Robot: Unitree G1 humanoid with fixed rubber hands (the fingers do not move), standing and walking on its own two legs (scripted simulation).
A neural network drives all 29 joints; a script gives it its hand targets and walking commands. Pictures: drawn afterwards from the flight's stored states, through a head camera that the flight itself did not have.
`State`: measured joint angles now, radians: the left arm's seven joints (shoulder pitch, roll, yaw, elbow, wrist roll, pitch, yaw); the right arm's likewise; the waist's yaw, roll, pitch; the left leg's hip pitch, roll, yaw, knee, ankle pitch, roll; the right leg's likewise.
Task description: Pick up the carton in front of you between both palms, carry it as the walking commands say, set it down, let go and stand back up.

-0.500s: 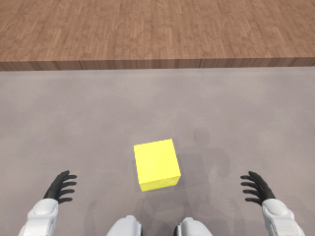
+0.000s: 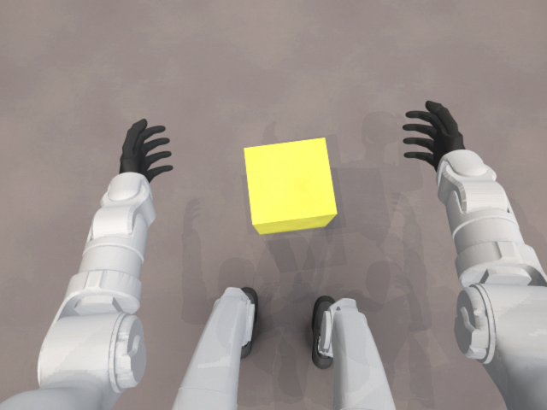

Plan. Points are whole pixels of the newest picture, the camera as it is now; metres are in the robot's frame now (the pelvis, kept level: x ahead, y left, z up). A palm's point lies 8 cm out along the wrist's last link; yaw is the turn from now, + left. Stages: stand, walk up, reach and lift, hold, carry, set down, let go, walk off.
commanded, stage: reach and lift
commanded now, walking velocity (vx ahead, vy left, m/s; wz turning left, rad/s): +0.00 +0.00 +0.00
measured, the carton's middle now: (288, 191) +0.51 +0.03 -0.55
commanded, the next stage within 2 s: none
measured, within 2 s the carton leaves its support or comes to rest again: neither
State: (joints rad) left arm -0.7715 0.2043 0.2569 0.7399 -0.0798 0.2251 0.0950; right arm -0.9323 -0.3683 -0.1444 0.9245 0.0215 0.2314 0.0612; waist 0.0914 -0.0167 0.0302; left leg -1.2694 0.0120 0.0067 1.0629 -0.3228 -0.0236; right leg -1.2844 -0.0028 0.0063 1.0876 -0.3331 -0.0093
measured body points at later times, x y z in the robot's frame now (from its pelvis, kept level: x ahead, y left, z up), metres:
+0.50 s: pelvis +0.01 -0.01 -0.06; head +0.34 -0.01 +0.25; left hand +0.49 +0.23 -0.20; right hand +0.57 -0.15 -0.20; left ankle +0.08 +0.13 -0.64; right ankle +0.08 -0.11 -0.64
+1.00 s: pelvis -0.04 +0.00 -0.26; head +0.33 +0.00 -0.01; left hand +0.48 +0.22 -0.43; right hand +0.56 -0.15 -0.43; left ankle +0.08 +0.13 -0.64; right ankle +0.08 -0.11 -0.64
